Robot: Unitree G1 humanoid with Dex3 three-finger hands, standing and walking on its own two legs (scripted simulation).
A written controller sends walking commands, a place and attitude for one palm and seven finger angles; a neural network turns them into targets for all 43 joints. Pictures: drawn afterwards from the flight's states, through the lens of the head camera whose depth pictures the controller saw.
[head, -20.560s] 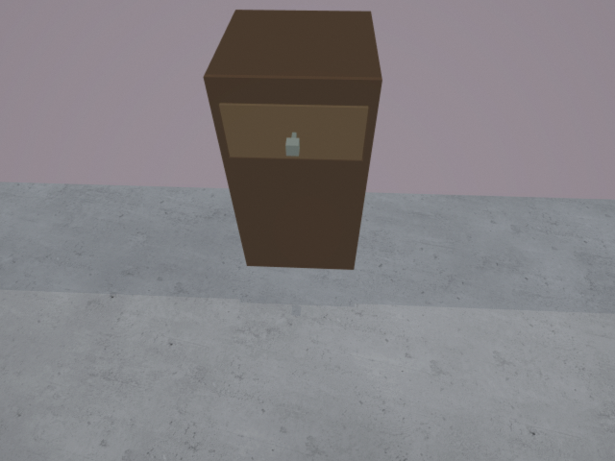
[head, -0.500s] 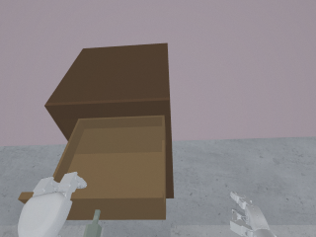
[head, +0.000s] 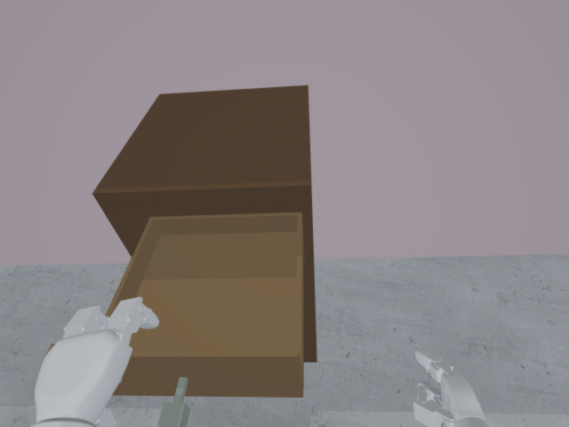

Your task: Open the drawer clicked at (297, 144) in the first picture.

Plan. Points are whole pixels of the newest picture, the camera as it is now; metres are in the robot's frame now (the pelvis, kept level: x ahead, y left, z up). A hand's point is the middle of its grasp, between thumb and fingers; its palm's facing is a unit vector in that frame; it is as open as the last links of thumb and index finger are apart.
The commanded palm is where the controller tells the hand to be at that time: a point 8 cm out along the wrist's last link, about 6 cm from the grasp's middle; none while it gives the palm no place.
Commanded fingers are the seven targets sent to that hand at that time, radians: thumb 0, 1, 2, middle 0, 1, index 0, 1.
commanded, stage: draw the hand back to the body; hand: left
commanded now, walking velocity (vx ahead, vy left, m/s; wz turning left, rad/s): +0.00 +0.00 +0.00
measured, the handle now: (177, 404) +0.18 +0.22 -0.10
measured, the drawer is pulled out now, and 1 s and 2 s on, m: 0.30 0.30 0.30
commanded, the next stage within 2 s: step back with the hand held close in 1.20 s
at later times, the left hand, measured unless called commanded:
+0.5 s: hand (116, 324) +0.18 +0.21 +0.15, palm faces +0.35 -0.86 -0.38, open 12.9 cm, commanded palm +0.13 +0.26 +0.17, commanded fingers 0.00 0.06 0.54 -0.26 -0.84 -0.26 -0.84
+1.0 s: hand (90, 297) +0.19 +0.23 +0.19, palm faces +0.45 -0.79 -0.41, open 8.6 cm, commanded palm +0.14 +0.27 +0.20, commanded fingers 0.00 0.90 0.90 -0.20 -0.30 -0.20 -0.30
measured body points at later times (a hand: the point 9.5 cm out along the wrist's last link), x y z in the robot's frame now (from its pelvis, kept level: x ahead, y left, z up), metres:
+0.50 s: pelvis +0.02 -0.01 +0.02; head +0.00 -0.02 +0.47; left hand +0.16 +0.25 +0.17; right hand +0.21 -0.20 -0.06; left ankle +0.00 +0.08 -0.72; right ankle -0.02 -0.11 -0.72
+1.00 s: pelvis +0.02 -0.02 +0.02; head +0.01 -0.05 +0.47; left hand +0.16 +0.27 +0.21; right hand +0.24 -0.23 -0.06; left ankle +0.00 +0.08 -0.72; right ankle -0.02 -0.11 -0.72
